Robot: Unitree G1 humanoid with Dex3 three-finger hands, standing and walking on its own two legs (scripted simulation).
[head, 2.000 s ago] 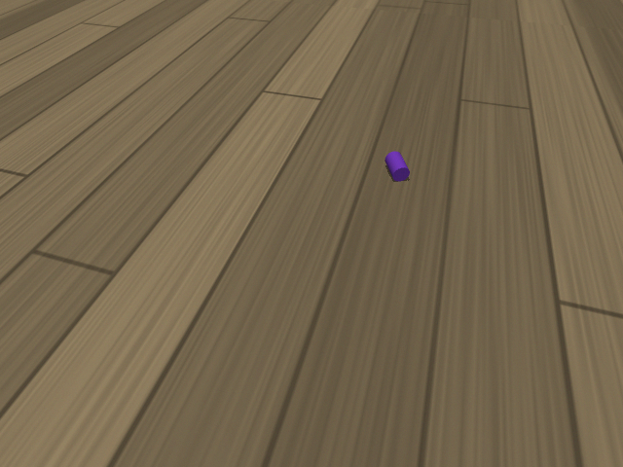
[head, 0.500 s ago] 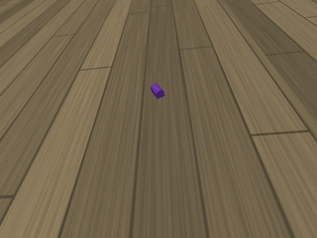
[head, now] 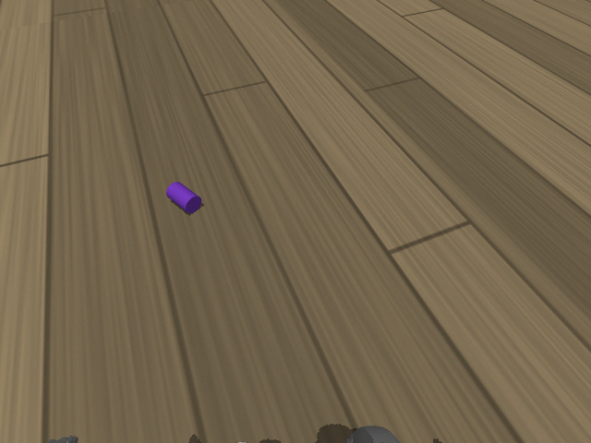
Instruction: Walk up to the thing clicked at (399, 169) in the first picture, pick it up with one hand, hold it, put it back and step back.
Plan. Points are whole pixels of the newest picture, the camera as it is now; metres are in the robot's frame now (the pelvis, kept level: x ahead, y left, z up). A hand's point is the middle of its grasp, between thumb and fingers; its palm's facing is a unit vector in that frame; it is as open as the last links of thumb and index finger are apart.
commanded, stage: walk up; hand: left
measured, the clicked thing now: (183, 197) +1.19 +0.50 -0.71
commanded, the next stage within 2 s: none
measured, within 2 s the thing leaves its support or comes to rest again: neither
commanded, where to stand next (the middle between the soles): +0.79 +0.61 m, yaw -41 degrees
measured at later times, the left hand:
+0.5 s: hand (84, 326) +0.33 +0.37 -0.10, palm faces -0.19 -0.82 -0.54, open 7.3 cm
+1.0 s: hand (54, 227) +0.56 +0.52 -0.12, palm faces -0.38 -0.75 -0.54, open 7.3 cm
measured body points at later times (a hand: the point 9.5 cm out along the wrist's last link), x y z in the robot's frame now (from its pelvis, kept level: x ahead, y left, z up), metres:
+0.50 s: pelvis +0.20 +0.10 +0.00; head +0.20 +0.04 +0.44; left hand +0.34 +0.41 -0.07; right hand +0.22 -0.24 -0.14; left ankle +0.31 +0.27 -0.66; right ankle +0.19 -0.05 -0.72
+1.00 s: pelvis +0.38 +0.27 -0.01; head +0.39 +0.23 +0.44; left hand +0.58 +0.56 -0.09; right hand +0.30 -0.05 -0.13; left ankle +0.40 +0.33 -0.72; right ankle +0.42 +0.16 -0.71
